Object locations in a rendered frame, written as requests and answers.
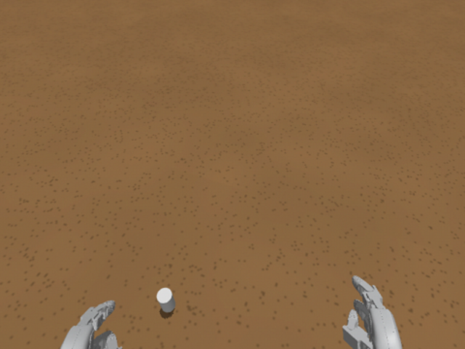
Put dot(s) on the can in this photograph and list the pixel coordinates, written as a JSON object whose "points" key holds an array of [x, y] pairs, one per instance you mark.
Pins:
{"points": [[166, 299]]}

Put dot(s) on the left robot hand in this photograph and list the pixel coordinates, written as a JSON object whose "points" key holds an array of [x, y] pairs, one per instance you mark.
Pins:
{"points": [[82, 335]]}

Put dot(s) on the right robot hand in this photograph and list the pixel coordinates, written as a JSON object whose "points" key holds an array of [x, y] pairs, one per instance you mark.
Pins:
{"points": [[378, 321]]}

